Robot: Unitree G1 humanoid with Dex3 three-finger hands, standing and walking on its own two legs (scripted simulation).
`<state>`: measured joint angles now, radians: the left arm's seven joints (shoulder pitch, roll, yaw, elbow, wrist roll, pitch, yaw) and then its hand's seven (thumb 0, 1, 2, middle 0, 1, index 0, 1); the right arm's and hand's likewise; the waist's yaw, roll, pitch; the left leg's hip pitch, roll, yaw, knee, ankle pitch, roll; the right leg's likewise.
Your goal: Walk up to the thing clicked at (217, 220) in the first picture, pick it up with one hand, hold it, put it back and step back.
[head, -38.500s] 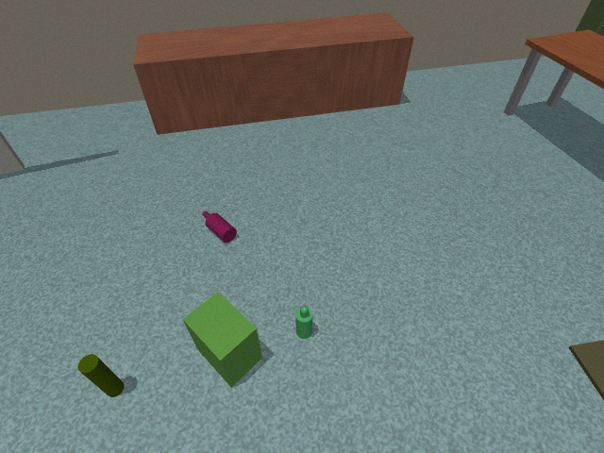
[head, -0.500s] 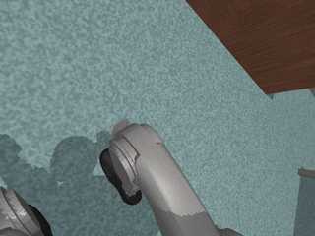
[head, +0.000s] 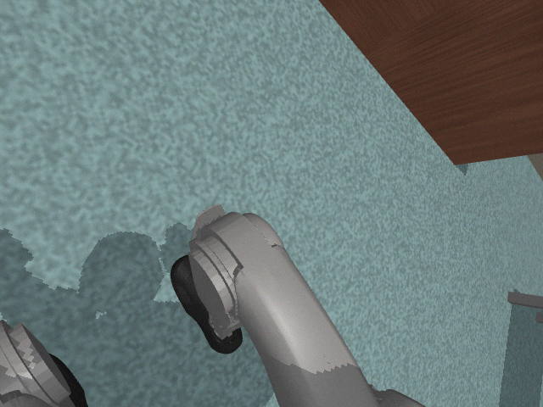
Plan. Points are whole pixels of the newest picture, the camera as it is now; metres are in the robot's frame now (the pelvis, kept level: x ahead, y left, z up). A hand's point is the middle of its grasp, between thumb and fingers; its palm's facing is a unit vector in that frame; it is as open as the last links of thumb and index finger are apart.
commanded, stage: close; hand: left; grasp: from above
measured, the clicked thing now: out of the picture +0.50 +0.33 -0.30
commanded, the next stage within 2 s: settle in 1.22 s
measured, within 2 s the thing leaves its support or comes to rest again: leaves its support in 1.72 s
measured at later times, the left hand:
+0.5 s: hand out of the picture +0.46 +0.32 -0.27, palm faces -0.04 -0.45 -0.89, open 10.4 cm
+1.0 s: hand out of the picture +0.46 +0.32 -0.27, palm faces -0.04 -0.45 -0.89, open 10.3 cm
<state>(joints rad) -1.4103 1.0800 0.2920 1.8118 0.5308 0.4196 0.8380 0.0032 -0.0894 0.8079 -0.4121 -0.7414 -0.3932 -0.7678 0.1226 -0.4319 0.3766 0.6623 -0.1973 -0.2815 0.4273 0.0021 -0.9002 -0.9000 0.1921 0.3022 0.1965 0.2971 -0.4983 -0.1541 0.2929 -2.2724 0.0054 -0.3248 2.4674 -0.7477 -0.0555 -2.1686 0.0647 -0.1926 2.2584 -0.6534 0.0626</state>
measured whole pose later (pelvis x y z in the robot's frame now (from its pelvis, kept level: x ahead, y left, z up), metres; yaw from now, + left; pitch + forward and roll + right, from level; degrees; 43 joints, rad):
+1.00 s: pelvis +0.00 +0.00 +0.00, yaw +0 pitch +30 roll -16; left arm -1.40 1.08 0.29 1.81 0.52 0.42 0.84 0.00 0.04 0.60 -0.58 -0.51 -0.58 -0.55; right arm 0.11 -0.43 0.38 0.68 -0.20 -0.29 0.43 0.00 -0.89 -0.90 0.19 0.30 0.20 0.30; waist -0.50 -0.15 0.30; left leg -2.27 0.01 -0.32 2.46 -0.74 -0.06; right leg -2.17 0.06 -0.19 2.26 -0.65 0.06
